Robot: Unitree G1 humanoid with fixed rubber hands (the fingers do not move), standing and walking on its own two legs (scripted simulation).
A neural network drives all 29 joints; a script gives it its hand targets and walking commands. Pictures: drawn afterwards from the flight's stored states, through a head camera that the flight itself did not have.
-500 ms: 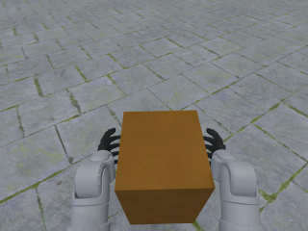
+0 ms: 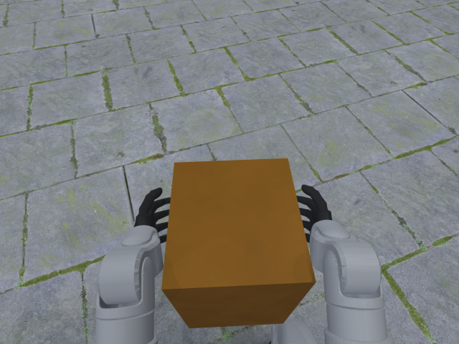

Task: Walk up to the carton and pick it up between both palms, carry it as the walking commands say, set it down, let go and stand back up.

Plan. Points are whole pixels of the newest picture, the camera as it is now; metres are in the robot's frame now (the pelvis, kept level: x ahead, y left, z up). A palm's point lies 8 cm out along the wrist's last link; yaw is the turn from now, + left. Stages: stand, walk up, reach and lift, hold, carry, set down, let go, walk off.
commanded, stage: carry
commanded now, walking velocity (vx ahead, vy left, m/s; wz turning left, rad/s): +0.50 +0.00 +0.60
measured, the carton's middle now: (234, 251) +0.28 +0.00 -0.01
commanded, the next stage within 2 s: none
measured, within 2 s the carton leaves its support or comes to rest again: neither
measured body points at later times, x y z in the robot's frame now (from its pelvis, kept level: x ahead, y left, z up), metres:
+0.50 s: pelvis +0.31 +0.03 +0.00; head +0.32 +0.03 +0.45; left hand +0.53 +0.27 +0.07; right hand +0.64 +0.02 +0.08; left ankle +0.36 +0.15 -0.72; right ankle +0.24 -0.12 -0.74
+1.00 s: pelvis +0.60 +0.16 -0.02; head +0.61 +0.16 +0.43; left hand +0.75 +0.45 +0.06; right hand +0.92 +0.23 +0.06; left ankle +0.43 +0.15 -0.69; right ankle +0.72 +0.12 -0.74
